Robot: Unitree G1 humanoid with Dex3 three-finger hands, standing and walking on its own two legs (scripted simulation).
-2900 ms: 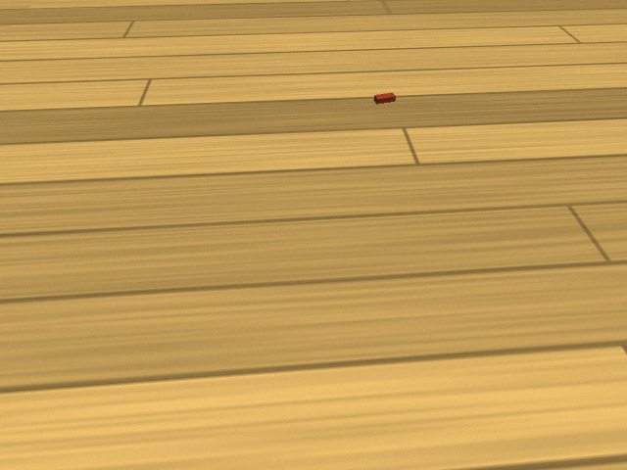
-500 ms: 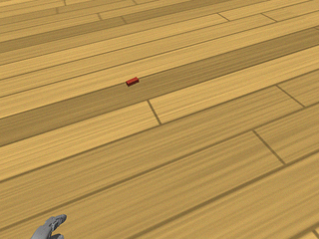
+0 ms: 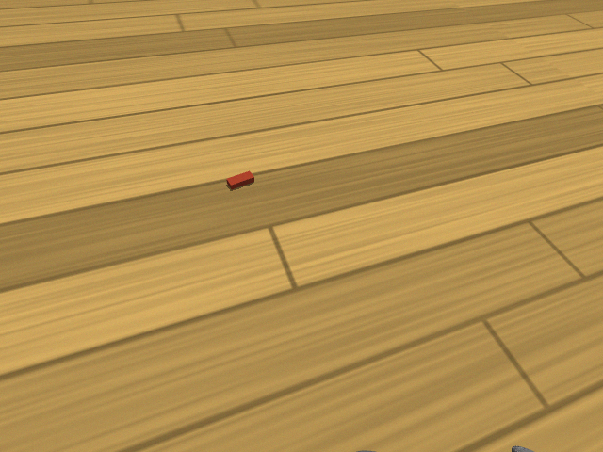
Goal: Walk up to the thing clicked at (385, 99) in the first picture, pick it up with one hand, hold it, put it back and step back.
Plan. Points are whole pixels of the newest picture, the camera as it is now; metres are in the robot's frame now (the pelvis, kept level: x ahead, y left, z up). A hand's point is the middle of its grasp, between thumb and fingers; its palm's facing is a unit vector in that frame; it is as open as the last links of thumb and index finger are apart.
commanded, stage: walk up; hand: left
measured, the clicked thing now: (240, 180) +1.36 +0.31 -0.75
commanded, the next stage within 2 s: none
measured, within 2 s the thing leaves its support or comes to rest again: neither
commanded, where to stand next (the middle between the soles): +0.96 +0.02 m, yaw +0 degrees
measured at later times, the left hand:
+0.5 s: hand (170, 334) +0.31 +0.23 -0.11, palm faces -0.01 -0.92 -0.40, open 7.3 cm
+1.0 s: hand (172, 247) +0.51 +0.28 -0.14, palm faces -0.05 -0.94 -0.33, open 7.3 cm
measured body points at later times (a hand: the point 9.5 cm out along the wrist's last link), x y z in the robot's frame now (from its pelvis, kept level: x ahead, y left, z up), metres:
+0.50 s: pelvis +0.24 -0.04 +0.01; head +0.25 -0.07 +0.46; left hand +0.31 +0.27 -0.08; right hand +0.31 -0.36 -0.12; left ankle +0.29 +0.11 -0.68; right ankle +0.26 -0.15 -0.73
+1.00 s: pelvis +0.46 +0.01 +0.01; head +0.47 +0.03 +0.46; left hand +0.51 +0.33 -0.12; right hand +0.53 -0.31 -0.09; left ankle +0.45 +0.12 -0.73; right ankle +0.56 -0.15 -0.69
